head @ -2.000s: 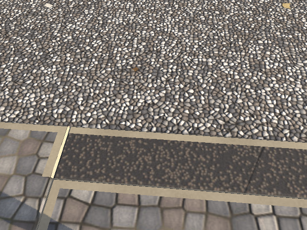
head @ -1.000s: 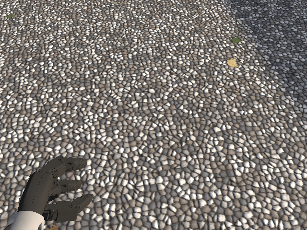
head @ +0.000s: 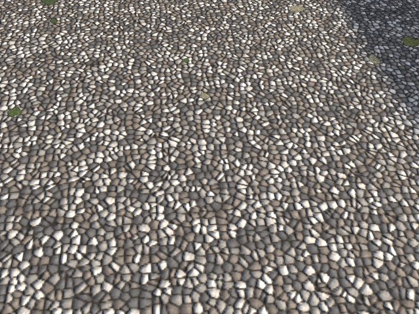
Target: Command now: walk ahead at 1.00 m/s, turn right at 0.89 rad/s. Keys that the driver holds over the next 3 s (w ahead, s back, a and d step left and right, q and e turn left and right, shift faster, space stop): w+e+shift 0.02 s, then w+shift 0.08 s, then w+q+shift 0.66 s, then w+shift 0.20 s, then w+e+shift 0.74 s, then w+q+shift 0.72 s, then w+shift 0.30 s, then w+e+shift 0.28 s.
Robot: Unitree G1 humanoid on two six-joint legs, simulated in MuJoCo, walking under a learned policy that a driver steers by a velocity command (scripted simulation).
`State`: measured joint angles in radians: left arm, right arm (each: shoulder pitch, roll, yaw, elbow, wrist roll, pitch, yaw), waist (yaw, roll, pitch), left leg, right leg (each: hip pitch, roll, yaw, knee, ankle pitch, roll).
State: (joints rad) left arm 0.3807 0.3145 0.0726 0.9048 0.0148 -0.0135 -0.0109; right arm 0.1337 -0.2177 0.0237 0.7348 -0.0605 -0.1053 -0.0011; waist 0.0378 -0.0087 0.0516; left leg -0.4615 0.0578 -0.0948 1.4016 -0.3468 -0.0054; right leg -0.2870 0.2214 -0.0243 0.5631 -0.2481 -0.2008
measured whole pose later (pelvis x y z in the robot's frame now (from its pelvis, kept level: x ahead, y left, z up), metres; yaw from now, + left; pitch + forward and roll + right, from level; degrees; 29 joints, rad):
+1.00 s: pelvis +0.96 +0.10 +0.02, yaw +25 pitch +3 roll -2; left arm 0.52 0.34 0.06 0.90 0.02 -0.10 0.00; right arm 0.03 -0.35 -0.05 0.63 -0.04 -0.03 0.07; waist 0.08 0.04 -0.02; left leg -0.73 0.04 -0.03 0.93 -0.15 0.09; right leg 0.03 0.00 -0.12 0.25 -0.33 0.03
